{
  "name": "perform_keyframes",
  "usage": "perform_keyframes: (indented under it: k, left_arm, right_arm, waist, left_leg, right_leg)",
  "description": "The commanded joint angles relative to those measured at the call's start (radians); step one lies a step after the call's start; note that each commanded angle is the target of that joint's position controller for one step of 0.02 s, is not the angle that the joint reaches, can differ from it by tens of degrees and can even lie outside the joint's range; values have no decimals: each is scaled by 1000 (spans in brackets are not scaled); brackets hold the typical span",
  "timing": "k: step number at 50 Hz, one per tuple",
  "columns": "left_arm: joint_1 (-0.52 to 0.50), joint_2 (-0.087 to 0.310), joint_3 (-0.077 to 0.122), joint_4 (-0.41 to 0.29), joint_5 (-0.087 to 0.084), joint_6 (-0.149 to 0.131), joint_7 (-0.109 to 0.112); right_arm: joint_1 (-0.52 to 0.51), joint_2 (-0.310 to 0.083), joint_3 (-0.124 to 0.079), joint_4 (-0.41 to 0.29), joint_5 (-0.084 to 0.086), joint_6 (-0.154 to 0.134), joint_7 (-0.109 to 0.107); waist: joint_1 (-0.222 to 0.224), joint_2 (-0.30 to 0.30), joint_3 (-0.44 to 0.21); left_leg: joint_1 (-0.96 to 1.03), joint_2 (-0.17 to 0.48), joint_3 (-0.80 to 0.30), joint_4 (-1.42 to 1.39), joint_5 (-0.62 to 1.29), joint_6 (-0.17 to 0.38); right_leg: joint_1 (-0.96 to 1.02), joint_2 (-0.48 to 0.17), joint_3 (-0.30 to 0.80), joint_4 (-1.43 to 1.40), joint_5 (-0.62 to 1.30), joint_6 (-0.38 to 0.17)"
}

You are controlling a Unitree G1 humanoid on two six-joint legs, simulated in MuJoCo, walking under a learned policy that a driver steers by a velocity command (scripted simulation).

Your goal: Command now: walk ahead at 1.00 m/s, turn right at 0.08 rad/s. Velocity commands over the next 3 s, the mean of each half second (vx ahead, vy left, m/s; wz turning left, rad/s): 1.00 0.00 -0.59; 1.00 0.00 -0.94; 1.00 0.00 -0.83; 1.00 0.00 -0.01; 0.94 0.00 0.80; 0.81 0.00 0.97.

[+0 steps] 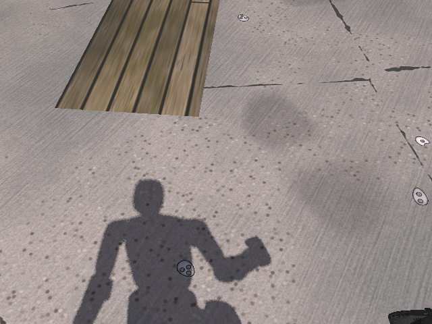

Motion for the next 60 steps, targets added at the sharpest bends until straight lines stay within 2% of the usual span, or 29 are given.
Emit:
perform_keyframes:
  k: [1,5,7,8,9,10,11,13,17,23,26,28,29,30,31,32,33,35,37,40,43,47,49,50,51,52,53,55,60]
  left_arm:
    - [-108,111,18,-74,-16,-28,-8]
    - [-69,193,40,-57,-27,-29,-23]
    - [-42,216,43,-39,-29,-23,-19]
    - [-56,203,40,-46,-30,-24,-18]
    - [-51,65,10,-75,-12,-25,-12]
    - [31,26,1,-124,-59,-15,-12]
    - [-42,84,12,-115,-38,2,-6]
    - [-134,66,9,-106,-18,20,-22]
    - [-208,5,2,-137,0,75,-52]
    - [-458,4,-24,-242,-5,74,-94]
    - [-456,33,-22,-237,-6,72,-95]
    - [-245,91,0,-185,-7,71,-78]
    - [-39,137,26,-124,-7,69,-63]
    - [100,193,68,-82,-33,82,-38]
    - [-23,269,75,-91,-23,86,-20]
    - [-63,357,99,-153,-1,101,-19]
    - [-73,296,93,-161,-2,101,-6]
    - [-127,214,71,-125,-8,78,4]
    - [-165,173,51,-131,-12,45,9]
    - [-160,156,46,-130,-24,14,-1]
    - [-152,177,62,-138,-21,9,-9]
    - [-104,198,76,-124,-30,12,-7]
    - [-125,238,84,-130,-19,15,-2]
    - [-172,260,87,-135,-16,12,-7]
    - [-199,169,60,-160,-14,-2,-8]
    - [-82,-8,14,-206,-53,-2,-5]
    - [-109,57,2,-213,-37,14,2]
    - [-239,133,20,-203,3,39,-17]
    - [-346,49,-8,-272,12,92,-72]
  right_arm:
    - [-107,-7,29,-128,3,-22,24]
    - [-96,-45,16,-104,21,-27,15]
    - [125,-89,-14,-27,7,-32,-20]
    - [286,-129,-35,12,-7,-36,-42]
    - [452,-210,-57,29,-31,-45,-63]
    - [401,-255,-65,5,-27,-34,-69]
    - [287,-174,-57,3,-10,-30,-71]
    - [205,-58,-33,20,2,-45,-62]
    - [235,-11,-25,92,39,-81,-57]
    - [238,-23,-29,142,37,-99,-65]
    - [299,-105,-44,155,37,-87,-78]
    - [269,-175,-63,140,25,-51,-95]
    - [223,-192,-70,120,19,-33,-96]
    - [178,-187,-75,110,28,-28,-88]
    - [253,6,-21,75,-4,-42,-59]
    - [265,-46,-21,-34,25,-63,-62]
    - [168,-88,-18,-46,13,-87,-61]
    - [122,-70,-7,-34,1,-86,-67]
    - [160,-59,0,-27,-21,-39,-67]
    - [26,-23,14,-89,-13,-11,-55]
    - [-108,16,32,-134,19,-18,-37]
    - [-128,-27,19,-140,34,-26,-42]
    - [33,-100,-15,-93,36,-31,-60]
    - [225,-137,-35,-50,37,-35,-75]
    - [447,-206,-63,-14,14,-40,-99]
    - [428,-277,-74,-19,-33,-42,-99]
    - [300,-234,-81,-35,-13,-32,-93]
    - [192,-82,-47,-31,4,-24,-82]
    - [272,-29,-32,84,35,-64,-60]
  waist:
    - [-86,-117,112]
    - [-99,-109,76]
    - [-208,-72,-81]
    - [-290,-67,-171]
    - [-307,136,-308]
    - [-222,276,-395]
    - [-184,143,-219]
    - [-137,27,-27]
    - [-70,37,66]
    - [-56,-16,138]
    - [-35,1,87]
    - [95,57,-41]
    - [189,60,-135]
    - [261,-49,-211]
    - [56,-268,-98]
    - [45,-288,-352]
    - [56,-95,-224]
    - [-45,61,14]
    - [-117,67,54]
    - [-105,28,120]
    - [-46,-29,101]
    - [-13,-80,41]
    - [-95,-74,-70]
    - [-216,-51,-161]
    - [-304,26,-282]
    - [-181,325,-376]
    - [-150,307,-318]
    - [-140,37,-91]
    - [-90,51,44]
  left_leg:
    - [22,71,39,-300,152,-34]
    - [339,6,98,-456,212,-26]
    - [605,-49,114,-513,117,-10]
    - [842,34,51,-500,65,-1]
    - [1019,318,-263,-554,-318,6]
    - [1016,488,-760,-823,-589,56]
    - [885,438,-689,-856,-613,76]
    - [668,346,-364,-843,-217,70]
    - [551,294,-68,-930,92,39]
    - [517,188,298,-1008,474,-19]
    - [643,205,350,-867,1097,-52]
    - [681,250,335,-554,1365,-54]
    - [605,263,309,-286,1337,-37]
    - [415,155,314,129,935,-53]
    - [34,12,261,513,-221,-82]
    - [-207,-56,38,687,-249,-98]
    - [-285,23,-37,579,-149,-89]
    - [-177,98,-23,352,-85,-92]
    - [-36,134,-25,229,-124,-129]
    - [42,154,35,-35,-39,-159]
    - [175,104,56,-341,286,-151]
    - [268,49,34,-529,331,-119]
    - [457,-5,32,-551,160,-101]
    - [666,4,51,-555,94,-91]
    - [916,173,-107,-553,-186,-61]
    - [1109,476,-639,-749,-538,12]
    - [990,485,-860,-870,-707,51]
    - [731,376,-471,-837,-432,28]
    - [557,297,-71,-915,7,-17]
  right_leg:
    - [-143,-184,239,-314,92,-182]
    - [-139,-208,188,-295,481,-167]
    - [-85,-157,125,72,775,-137]
    - [-241,-108,119,343,633,-121]
    - [-410,-30,99,728,-23,-118]
    - [-587,32,128,958,-194,-125]
    - [-672,-36,120,1008,-76,-127]
    - [-651,-101,101,926,18,-107]
    - [-655,-156,89,860,51,-77]
    - [-549,-103,-71,482,338,-118]
    - [-378,18,-186,363,322,-174]
    - [-156,79,-176,361,202,-213]
    - [64,95,-129,343,140,-245]
    - [334,92,-38,239,95,-274]
    - [395,-96,257,287,219,-322]
    - [619,-259,784,32,-80,-540]
    - [492,-283,869,-146,-247,-482]
    - [152,-201,688,-170,-83,-391]
    - [-84,-130,555,-170,88,-389]
    - [-274,-34,423,-218,181,-364]
    - [-296,20,387,-230,220,-295]
    - [-86,-29,443,-124,443,-234]
    - [-8,-23,449,89,668,-186]
    - [-67,14,407,318,696,-161]
    - [-225,65,341,645,478,-144]
    - [-533,169,231,936,-287,-118]
    - [-661,86,168,1032,-168,-131]
    - [-648,-19,120,964,-17,-122]
    - [-670,-107,99,913,70,-92]
Next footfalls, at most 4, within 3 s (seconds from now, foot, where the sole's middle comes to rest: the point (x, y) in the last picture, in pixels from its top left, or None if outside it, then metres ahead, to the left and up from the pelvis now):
0.16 left None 0.34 0.11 -0.77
0.60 right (295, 264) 0.71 -0.17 -0.77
1.02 left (312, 166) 1.14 -0.26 -0.77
1.48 right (426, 168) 1.17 -0.71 -0.77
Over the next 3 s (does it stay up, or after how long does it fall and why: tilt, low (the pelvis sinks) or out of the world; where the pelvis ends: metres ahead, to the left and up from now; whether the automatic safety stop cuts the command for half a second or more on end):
stays up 1.80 -1.71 0.00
